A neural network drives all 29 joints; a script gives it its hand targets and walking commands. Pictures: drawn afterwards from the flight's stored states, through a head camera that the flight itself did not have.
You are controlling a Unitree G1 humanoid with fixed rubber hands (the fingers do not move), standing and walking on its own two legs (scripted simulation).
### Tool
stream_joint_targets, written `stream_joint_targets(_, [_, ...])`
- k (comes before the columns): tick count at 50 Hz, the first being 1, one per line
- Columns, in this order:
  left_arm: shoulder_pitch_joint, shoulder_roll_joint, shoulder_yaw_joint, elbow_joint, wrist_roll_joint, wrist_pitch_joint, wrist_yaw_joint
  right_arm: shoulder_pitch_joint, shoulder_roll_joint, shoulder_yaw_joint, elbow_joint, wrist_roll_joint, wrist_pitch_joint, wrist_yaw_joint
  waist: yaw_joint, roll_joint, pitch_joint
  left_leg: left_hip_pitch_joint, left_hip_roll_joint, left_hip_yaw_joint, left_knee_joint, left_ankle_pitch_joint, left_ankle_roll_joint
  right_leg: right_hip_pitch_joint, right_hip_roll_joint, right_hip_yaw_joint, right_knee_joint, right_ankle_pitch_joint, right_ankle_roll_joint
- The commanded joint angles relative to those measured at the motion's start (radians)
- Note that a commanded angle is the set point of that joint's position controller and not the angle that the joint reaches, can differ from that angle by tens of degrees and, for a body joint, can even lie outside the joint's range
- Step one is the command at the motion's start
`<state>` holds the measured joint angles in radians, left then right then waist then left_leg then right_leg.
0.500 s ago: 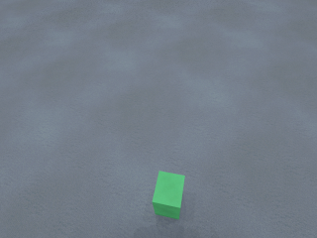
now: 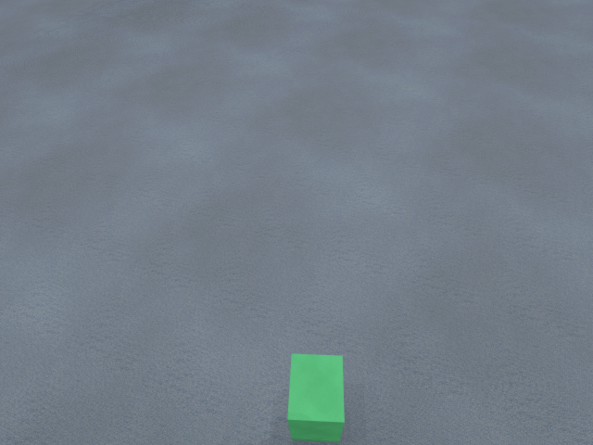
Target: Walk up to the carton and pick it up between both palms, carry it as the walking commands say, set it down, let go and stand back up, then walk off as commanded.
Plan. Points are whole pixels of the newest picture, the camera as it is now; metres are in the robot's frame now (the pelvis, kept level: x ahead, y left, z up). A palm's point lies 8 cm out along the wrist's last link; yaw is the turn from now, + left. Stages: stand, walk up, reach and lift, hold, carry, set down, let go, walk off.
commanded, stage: walk up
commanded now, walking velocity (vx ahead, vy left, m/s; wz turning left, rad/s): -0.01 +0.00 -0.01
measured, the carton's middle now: (316, 399) +0.37 -0.01 -0.65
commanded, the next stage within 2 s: stand in 0.18 s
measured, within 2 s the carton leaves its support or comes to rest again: neither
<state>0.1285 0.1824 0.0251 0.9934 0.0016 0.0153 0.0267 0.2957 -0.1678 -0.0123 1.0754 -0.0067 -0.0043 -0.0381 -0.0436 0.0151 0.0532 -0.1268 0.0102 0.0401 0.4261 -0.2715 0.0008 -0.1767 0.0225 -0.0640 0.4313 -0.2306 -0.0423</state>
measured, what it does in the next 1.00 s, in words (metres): lowers itself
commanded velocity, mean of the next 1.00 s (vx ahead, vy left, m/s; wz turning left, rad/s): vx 0.00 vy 0.00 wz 0.00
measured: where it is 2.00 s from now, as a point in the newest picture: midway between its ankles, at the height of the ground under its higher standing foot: outside the picture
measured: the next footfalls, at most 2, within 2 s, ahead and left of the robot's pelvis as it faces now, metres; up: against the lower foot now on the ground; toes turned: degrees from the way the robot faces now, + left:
none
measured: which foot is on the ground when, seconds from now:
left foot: down 0.00-1.00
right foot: down 0.00-1.00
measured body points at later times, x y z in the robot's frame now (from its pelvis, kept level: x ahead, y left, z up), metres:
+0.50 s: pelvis -0.01 +0.00 -0.02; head +0.03 +0.00 +0.43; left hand +0.12 +0.23 -0.15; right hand +0.14 -0.24 -0.15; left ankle -0.04 +0.11 -0.74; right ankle -0.01 -0.09 -0.74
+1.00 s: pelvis -0.07 +0.03 -0.06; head +0.05 +0.04 +0.37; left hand +0.17 +0.21 -0.18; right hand +0.16 -0.21 -0.17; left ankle -0.04 +0.12 -0.74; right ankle -0.01 -0.09 -0.74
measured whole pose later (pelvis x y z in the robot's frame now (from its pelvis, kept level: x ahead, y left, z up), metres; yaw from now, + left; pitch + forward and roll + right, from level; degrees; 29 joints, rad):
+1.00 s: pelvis -0.07 +0.03 -0.06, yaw +0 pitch +12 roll -1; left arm -0.09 0.07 0.05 0.43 0.05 0.46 0.06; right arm -0.14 -0.21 -0.11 0.55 -0.02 0.41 0.08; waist -0.02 0.01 0.07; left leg -0.77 -0.01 0.05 0.97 -0.41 0.05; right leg -0.80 -0.02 -0.05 0.93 -0.34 -0.01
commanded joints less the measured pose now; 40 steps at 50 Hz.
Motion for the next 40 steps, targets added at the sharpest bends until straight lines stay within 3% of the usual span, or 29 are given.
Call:
stream_joint_targets(1, [0.092, 0.097, 0.019, 0.023, -0.002, -0.012, 0.003, 0.045, -0.079, -0.011, -0.019, -0.002, 0.000, -0.002, 0.045, -0.086, -0.048, -0.062, 0.074, -0.062, -0.039, 0.124, -0.004, 0.127, -0.192, 0.155, -0.112, 0.364, -0.050])
stream_joint_targets(4, [0.106, 0.088, 0.012, 0.048, -0.007, -0.019, 0.010, 0.056, -0.075, -0.011, 0.004, -0.008, 0.000, -0.001, 0.041, -0.082, -0.020, -0.034, 0.087, -0.073, -0.051, 0.158, -0.008, 0.100, -0.168, 0.144, -0.141, 0.346, -0.035])
stream_joint_targets(10, [0.145, 0.071, -0.002, 0.082, -0.005, -0.031, 0.012, 0.067, -0.064, -0.008, 0.041, -0.003, 0.004, -0.002, 0.037, -0.009, -0.016, 0.000, 0.086, -0.054, -0.081, 0.164, -0.018, 0.099, -0.154, 0.153, -0.150, 0.296, -0.023])
stream_joint_targets(19, [0.211, 0.063, -0.011, 0.138, -0.003, -0.041, 0.014, 0.057, -0.062, -0.004, 0.068, 0.000, -0.001, -0.004, 0.041, -0.002, 0.025, 0.022, 0.103, -0.063, -0.109, 0.193, -0.011, 0.069, -0.132, 0.133, -0.134, 0.245, -0.008])
stream_joint_targets(20, [-0.569, 0.095, -0.066, -0.595, -0.072, -0.032, -0.010, -0.775, -0.175, 0.052, -0.666, 0.062, 0.011, -0.014, 0.056, 0.040, -0.130, -0.296, -0.023, -0.054, 0.093, -0.075, 0.007, -0.126, -0.050, 0.089, 0.044, -0.095, -0.020])
stream_joint_targets(21, [-0.434, 0.130, 0.016, -0.400, -0.009, 0.094, 0.007, -0.589, -0.157, 0.011, -0.440, 0.088, 0.109, -0.016, 0.052, -0.006, -0.167, -0.318, -0.003, -0.028, 0.125, -0.121, 0.034, -0.159, -0.078, 0.075, 0.071, -0.132, 0.018])
stream_joint_targets(22, [-0.380, 0.147, -0.021, -0.423, -0.002, 0.174, 0.010, -0.530, -0.179, -0.001, -0.488, 0.082, 0.188, -0.020, 0.022, -0.035, -0.165, -0.356, -0.009, -0.029, 0.134, -0.173, 0.041, -0.167, -0.064, 0.062, 0.100, -0.161, 0.028])
stream_joint_targets(23, [-0.293, 0.147, -0.050, -0.367, -0.030, 0.261, 0.008, -0.475, -0.164, 0.019, -0.456, 0.093, 0.278, -0.018, 0.033, -0.054, -0.140, -0.384, -0.015, -0.034, 0.142, -0.175, 0.058, -0.194, -0.063, 0.058, 0.103, -0.143, 0.023])
stream_joint_targets(24, [-0.236, 0.142, -0.075, -0.326, -0.056, 0.355, 0.000, -0.407, -0.163, 0.022, -0.419, 0.085, 0.378, -0.005, 0.018, -0.052, -0.118, -0.400, -0.019, -0.005, 0.147, -0.151, 0.063, -0.224, -0.069, 0.048, 0.113, -0.136, 0.019])
stream_joint_targets(26, [-0.066, 0.132, -0.074, -0.272, -0.071, 0.528, -0.013, -0.206, -0.132, 0.019, -0.349, 0.065, 0.570, 0.007, 0.008, -0.054, -0.150, -0.396, -0.034, -0.023, 0.159, 0.014, 0.082, -0.160, -0.054, 0.075, 0.131, 0.087, 0.005])
stream_joint_targets(28, [0.020, 0.092, -0.039, -0.266, -0.034, 0.607, -0.023, -0.135, -0.086, 0.025, -0.359, 0.071, 0.643, 0.016, -0.010, -0.034, -0.273, -0.352, -0.039, -0.072, 0.181, 0.280, 0.083, -0.019, -0.038, 0.110, 0.183, 0.437, -0.017])
stream_joint_targets(29, [0.042, 0.078, -0.032, -0.268, -0.017, 0.612, -0.024, -0.134, -0.085, 0.007, -0.373, 0.073, 0.646, 0.020, -0.018, -0.029, -0.303, -0.324, -0.047, -0.091, 0.175, 0.348, 0.077, 0.014, -0.029, 0.116, 0.187, 0.522, -0.021])
stream_joint_targets(31, [0.022, 0.049, -0.028, -0.318, 0.007, 0.578, -0.025, -0.177, -0.087, -0.038, -0.414, 0.047, 0.609, 0.043, -0.009, 0.001, -0.306, -0.289, -0.048, -0.117, 0.147, 0.403, 0.065, -0.028, -0.010, 0.105, 0.168, 0.524, -0.023])
stream_joint_targets(35, [-0.100, 0.001, 0.016, -0.463, 0.040, 0.478, -0.020, -0.314, -0.117, -0.074, -0.570, -0.031, 0.493, 0.091, 0.029, 0.003, -0.289, -0.339, -0.035, -0.129, 0.189, 0.409, 0.040, -0.162, -0.009, 0.082, 0.197, 0.439, -0.015])
stream_joint_targets(40, [-0.157, -0.049, 0.037, -0.596, 0.082, 0.381, 0.001, -0.363, -0.124, -0.112, -0.603, -0.052, 0.370, 0.126, 0.019, 0.019, -0.353, -0.381, -0.022, -0.125, 0.330, 0.376, -0.011, -0.332, 0.005, 0.054, 0.338, 0.280, 0.002])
